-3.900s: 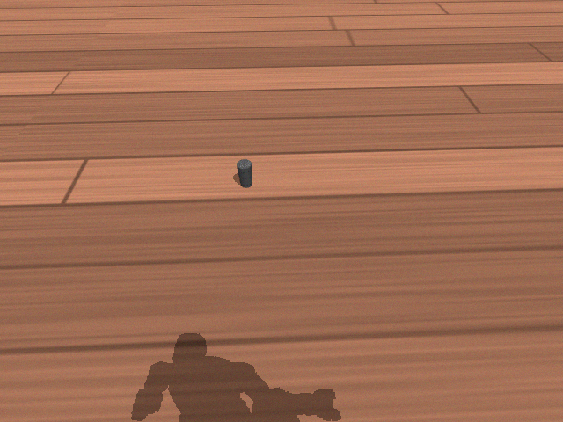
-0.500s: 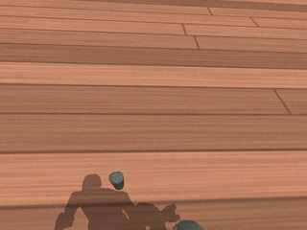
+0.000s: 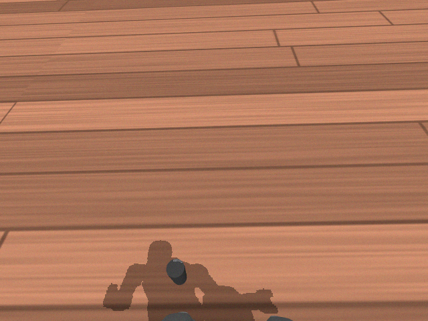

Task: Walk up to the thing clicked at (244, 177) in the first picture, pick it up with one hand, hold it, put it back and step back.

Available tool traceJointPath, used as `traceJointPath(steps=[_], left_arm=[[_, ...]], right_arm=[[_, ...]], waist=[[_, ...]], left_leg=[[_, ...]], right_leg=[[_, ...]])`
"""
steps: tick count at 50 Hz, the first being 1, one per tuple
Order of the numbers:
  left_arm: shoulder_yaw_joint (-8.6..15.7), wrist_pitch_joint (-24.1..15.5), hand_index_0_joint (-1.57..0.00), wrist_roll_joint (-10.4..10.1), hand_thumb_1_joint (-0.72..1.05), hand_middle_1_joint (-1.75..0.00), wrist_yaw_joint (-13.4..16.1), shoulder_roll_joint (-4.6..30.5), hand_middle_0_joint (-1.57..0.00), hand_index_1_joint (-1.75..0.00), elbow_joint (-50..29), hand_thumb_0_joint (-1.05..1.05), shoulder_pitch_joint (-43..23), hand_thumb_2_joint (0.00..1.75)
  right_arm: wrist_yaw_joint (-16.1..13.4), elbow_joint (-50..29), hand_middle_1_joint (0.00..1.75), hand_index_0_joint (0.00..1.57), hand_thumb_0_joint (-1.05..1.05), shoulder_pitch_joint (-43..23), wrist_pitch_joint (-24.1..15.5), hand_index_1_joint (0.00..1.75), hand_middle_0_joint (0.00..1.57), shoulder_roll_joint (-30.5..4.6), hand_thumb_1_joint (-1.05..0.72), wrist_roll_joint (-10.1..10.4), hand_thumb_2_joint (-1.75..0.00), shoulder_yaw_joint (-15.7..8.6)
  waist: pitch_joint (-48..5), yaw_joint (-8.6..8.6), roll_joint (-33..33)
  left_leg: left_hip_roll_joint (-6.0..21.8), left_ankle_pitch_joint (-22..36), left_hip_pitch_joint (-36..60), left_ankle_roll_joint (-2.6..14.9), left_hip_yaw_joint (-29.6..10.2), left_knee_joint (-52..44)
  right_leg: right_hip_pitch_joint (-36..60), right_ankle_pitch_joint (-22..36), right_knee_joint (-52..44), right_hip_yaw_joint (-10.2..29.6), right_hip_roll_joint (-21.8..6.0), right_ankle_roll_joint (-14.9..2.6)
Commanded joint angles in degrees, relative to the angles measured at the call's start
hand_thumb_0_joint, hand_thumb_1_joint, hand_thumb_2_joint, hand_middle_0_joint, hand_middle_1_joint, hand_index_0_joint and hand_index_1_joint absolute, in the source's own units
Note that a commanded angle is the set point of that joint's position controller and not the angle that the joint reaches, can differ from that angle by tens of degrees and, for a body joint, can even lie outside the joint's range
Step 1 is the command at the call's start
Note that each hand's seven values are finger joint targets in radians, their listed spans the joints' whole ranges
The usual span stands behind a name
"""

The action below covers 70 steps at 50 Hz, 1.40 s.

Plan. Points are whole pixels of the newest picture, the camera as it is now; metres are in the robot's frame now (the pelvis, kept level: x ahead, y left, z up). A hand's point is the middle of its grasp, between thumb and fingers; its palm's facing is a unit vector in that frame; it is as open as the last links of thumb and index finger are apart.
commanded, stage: walk up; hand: left
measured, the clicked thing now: (177, 273) +0.40 +0.22 -0.68
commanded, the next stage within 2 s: stand in 1.40 s
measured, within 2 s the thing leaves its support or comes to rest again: neither
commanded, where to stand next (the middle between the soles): +0.07 +0.02 m, yaw +0 degrees
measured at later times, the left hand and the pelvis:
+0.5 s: hand out of the picture +0.11 +0.27 -0.13, palm faces +0.01 -0.93 -0.36, open 7.4 cm; pelvis +0.04 +0.01 +0.02, yaw +0 degrees
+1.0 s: hand out of the picture +0.14 +0.27 -0.13, palm faces -0.03 -0.94 -0.34, open 7.4 cm; pelvis +0.05 +0.01 +0.03, yaw -1 degrees
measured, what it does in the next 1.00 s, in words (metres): steps on the spot: left foot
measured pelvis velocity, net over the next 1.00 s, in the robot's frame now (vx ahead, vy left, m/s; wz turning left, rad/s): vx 0.05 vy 0.01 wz -0.01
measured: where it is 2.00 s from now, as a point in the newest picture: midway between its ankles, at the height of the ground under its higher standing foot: outside the picture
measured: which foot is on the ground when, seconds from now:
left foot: up 0.00-0.00, down 0.02-1.00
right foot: down 0.00-1.00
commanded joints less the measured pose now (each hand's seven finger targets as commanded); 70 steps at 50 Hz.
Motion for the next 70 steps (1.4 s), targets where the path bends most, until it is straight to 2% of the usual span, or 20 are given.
traceJointPath(steps=[1, 2, 3, 4, 5, 6, 7, 9, 11, 14, 16, 18, 21, 25, 29, 33, 45, 54, 66, 70], left_arm=[[1.8, 0.2, -0.20, -0.9, 0.90, -0.30, 0.7, 9.3, -0.20, -0.30, -3.3, 0.00, -3.7, 0.90], [1.4, 0.8, -0.20, -1.8, 0.90, -0.30, 0.7, 8.0, -0.20, -0.30, -2.1, 0.00, -1.4, 0.90], [2.7, 1.0, -0.20, -1.4, 0.90, -0.30, 1.0, 11.6, -0.20, -0.30, 0.5, 0.00, -1.5, 0.90], [2.6, 1.0, -0.20, -1.2, 0.90, -0.30, 0.8, 11.5, -0.20, -0.30, 1.4, 0.00, -1.1, 0.90], [2.3, 0.8, -0.20, -1.2, 0.90, -0.30, 0.7, 10.3, -0.20, -0.30, 2.8, 0.00, -0.2, 0.90], [2.3, 0.4, -0.20, -1.2, 0.90, -0.30, 0.7, 10.9, -0.20, -0.30, 4.0, 0.00, -0.1, 0.90], [2.4, 0.3, -0.20, -1.3, 0.90, -0.30, 0.8, 11.4, -0.20, -0.30, 4.9, 0.00, -1.1, 0.90], [1.9, 0.2, -0.20, -1.1, 0.90, -0.30, 0.7, 11.8, -0.20, -0.30, 5.4, 0.00, -4.1, 0.90], [1.4, 0.3, -0.20, -1.4, 0.90, -0.30, 0.6, 11.3, -0.20, -0.30, 6.0, 0.00, -6.5, 0.90], [1.0, 0.1, -0.20, -1.5, 0.90, -0.30, 0.6, 10.8, -0.20, -0.30, 8.0, 0.00, -6.2, 0.90], [0.9, -0.3, -0.20, -1.6, 0.90, -0.30, 0.7, 10.8, -0.20, -0.30, 9.3, 0.00, -6.9, 0.90], [0.9, -0.4, -0.20, -1.6, 0.90, -0.30, 0.9, 11.1, -0.20, -0.30, 9.8, 0.00, -8.4, 0.90], [0.7, -0.3, -0.20, -1.5, 0.90, -0.30, 1.0, 10.5, -0.20, -0.30, 11.0, 0.00, -9.3, 0.90], [0.5, -0.2, -0.20, -1.2, 0.90, -0.30, 1.0, 10.0, -0.20, -0.30, 11.9, 0.00, -11.5, 0.90], [0.5, -0.1, -0.20, -1.0, 0.90, -0.30, 1.0, 9.5, -0.20, -0.30, 12.7, 0.00, -12.4, 0.90], [0.8, 0.2, -0.20, -0.9, 0.90, -0.30, 0.8, 9.3, -0.20, -0.30, 13.0, 0.00, -13.2, 0.90], [1.1, 0.9, -0.20, -0.6, 0.90, -0.30, 0.5, 9.0, -0.20, -0.30, 13.0, 0.00, -13.6, 0.90], [1.4, 1.0, -0.20, -0.6, 0.90, -0.30, 0.6, 8.8, -0.20, -0.30, 13.0, 0.00, -14.0, 0.90], [1.2, 0.9, -0.20, -0.4, 0.90, -0.30, 0.7, 8.6, -0.20, -0.30, 12.7, 0.00, -13.5, 0.90], [1.3, 1.1, -0.20, -0.3, 0.90, -0.30, 0.7, 8.9, -0.20, -0.30, 12.5, 0.00, -12.5, 0.90]], right_arm=[[-1.8, -0.4, 0.30, 0.20, 0.00, 3.3, -2.0, 0.30, 0.20, -12.5, -0.90, -0.7, -0.90, -3.2], [-1.8, -2.2, 0.30, 0.20, 0.00, -3.1, -2.4, 0.30, 0.20, -15.4, -0.90, -0.3, -0.90, -3.0], [-1.5, -2.2, 0.30, 0.20, 0.00, -5.9, -2.1, 0.30, 0.20, -15.8, -0.90, 0.2, -0.90, -2.8], [-1.5, -2.0, 0.30, 0.20, 0.00, -7.7, -1.9, 0.30, 0.20, -14.3, -0.90, 0.0, -0.90, -2.1], [-1.6, -1.4, 0.30, 0.20, 0.00, -8.7, -1.9, 0.30, 0.20, -12.8, -0.90, 0.2, -0.90, -1.4], [-1.5, -0.9, 0.30, 0.20, 0.00, -9.1, -1.8, 0.30, 0.20, -12.0, -0.90, 0.3, -0.90, -1.0], [-1.4, -0.1, 0.30, 0.20, 0.00, -8.7, -1.8, 0.30, 0.20, -11.2, -0.90, 0.6, -0.90, -0.5], [-1.4, 1.3, 0.30, 0.20, 0.00, -8.2, -1.7, 0.30, 0.20, -10.8, -0.90, 0.8, -0.90, -0.1], [-1.5, 2.5, 0.30, 0.20, 0.00, -9.0, -1.6, 0.30, 0.20, -11.0, -0.90, 0.6, -0.90, -0.1], [-1.6, 3.6, 0.30, 0.20, 0.00, -10.7, -1.9, 0.30, 0.20, -11.0, -0.90, 0.7, -0.90, 0.1], [-1.7, 4.5, 0.30, 0.20, 0.00, -10.9, -2.0, 0.30, 0.20, -10.1, -0.90, 1.2, -0.90, 0.3], [-1.8, 5.4, 0.30, 0.20, 0.00, -11.1, -1.8, 0.30, 0.20, -9.6, -0.90, 1.3, -0.90, 0.1], [-1.8, 6.6, 0.30, 0.20, 0.00, -12.8, -1.5, 0.30, 0.20, -9.4, -0.90, 1.5, -0.90, -0.1], [-1.6, 8.0, 0.30, 0.20, 0.00, -14.1, -0.9, 0.30, 0.20, -8.4, -0.90, 1.3, -0.90, 0.1], [-1.4, 9.3, 0.30, 0.20, 0.00, -15.6, -0.9, 0.30, 0.20, -8.5, -0.90, 1.1, -0.90, 0.1], [-1.4, 10.3, 0.30, 0.20, 0.00, -15.5, -1.0, 0.30, 0.20, -8.6, -0.90, 1.0, -0.90, 0.2], [-1.6, 10.9, 0.30, 0.20, 0.00, -14.8, -1.5, 0.30, 0.20, -8.8, -0.90, 0.6, -0.90, 0.3], [-1.7, 11.0, 0.30, 0.20, 0.00, -13.0, -1.4, 0.30, 0.20, -8.3, -0.90, 0.7, -0.90, 0.2], [-1.7, 10.5, 0.30, 0.20, 0.00, -13.3, -1.0, 0.30, 0.20, -8.3, -0.90, 0.7, -0.90, 0.0], [-1.8, 10.0, 0.30, 0.20, 0.00, -13.3, -1.2, 0.30, 0.20, -7.9, -0.90, 0.2, -0.90, 0.1]], waist=[[-4.9, -2.84, 0.7], [-4.2, -0.09, 8.4], [-2.0, 0.00, 5.8], [-1.9, 1.01, 3.8], [-2.2, 1.53, 3.9], [-3.2, 1.28, 5.0], [-3.7, 0.94, 5.4], [-3.5, -0.40, 4.4], [-2.0, -0.85, 4.1], [-5.4, -0.42, 3.0], [-7.1, -0.72, 1.1], [-8.1, -1.47, -0.7], [-8.3, -1.35, -1.4], [-6.6, -1.74, -3.6], [-7.6, -1.43, -3.4], [-7.8, -1.30, -2.7], [-6.3, -1.11, -0.7], [-6.9, -1.66, -2.0], [-6.0, -1.83, -1.8], [-6.7, -1.96, -2.7]], left_leg=[[5.4, -0.3, 11.5, 2.44, -10.6, -16.5], [13.6, -11.5, 3.7, 6.87, -24.6, -24.2], [14.3, -14.0, -4.0, 9.66, -23.8, -23.9], [11.5, -12.1, -4.8, 8.36, -18.7, -22.2], [8.6, -8.6, -3.0, 6.19, -14.2, -19.8], [6.7, -4.3, -1.5, 4.35, -11.4, -17.7], [6.0, -2.4, -1.9, 3.04, -10.5, -17.0], [5.0, -4.7, 0.4, 2.38, -9.8, -17.5], [5.3, -5.4, 1.9, 2.17, -10.2, -19.6], [5.9, 3.5, 6.2, 2.63, -9.3, -19.3], [5.2, 12.1, 9.2, 2.10, -7.5, -17.2], [4.4, 16.8, 12.4, 1.60, -5.7, -16.4], [4.6, 17.6, 14.5, 1.63, -5.2, -17.3], [4.0, 13.6, 14.8, 1.06, -4.7, -19.8], [4.4, 14.6, 16.6, 0.76, -4.6, -21.8], [4.6, 15.1, 16.8, 0.35, -4.3, -23.7], [4.6, 10.2, 14.1, 0.08, -4.9, -27.1], [4.3, 13.3, 15.0, 0.00, -4.5, -26.0], [3.9, 12.5, 15.8, -0.02, -4.3, -25.9], [4.8, 14.3, 16.3, -0.28, -4.8, -26.2]], right_leg=[[-10.2, -8.2, -3.5, 6.8, -5.2, -4.56], [-6.6, -12.2, 1.8, 1.7, 1.7, -1.67], [1.2, -13.9, 5.0, 2.7, 1.1, -1.38], [3.4, -12.5, 2.1, 2.9, 1.2, -1.55], [4.7, -7.8, -3.3, 2.5, 1.3, -1.73], [6.4, -2.1, -6.5, 3.0, 0.5, -1.74], [8.1, -0.3, -8.0, 4.5, -0.1, -1.98], [6.6, -0.5, -9.7, 6.9, -1.3, -2.57], [5.0, -0.3, -10.6, 6.3, -1.0, -2.16], [8.0, 5.7, -11.6, 5.3, -1.4, -1.69], [9.8, 11.5, -13.1, 6.3, -2.6, -1.58], [9.5, 15.7, -14.3, 7.0, -3.7, -1.68], [9.8, 16.5, -16.1, 6.7, -4.1, -1.45], [9.4, 12.7, -19.7, 7.7, -4.7, -1.09], [10.7, 13.0, -21.5, 7.2, -4.5, -0.68], [12.6, 12.7, -22.1, 6.8, -4.5, -0.49], [14.1, 10.2, -22.5, 6.4, -3.6, -0.16], [14.2, 11.7, -22.4, 6.4, -3.7, -0.16], [13.1, 11.8, -23.1, 6.5, -3.8, 0.08], [13.4, 11.0, -23.3, 6.2, -3.9, 0.04]])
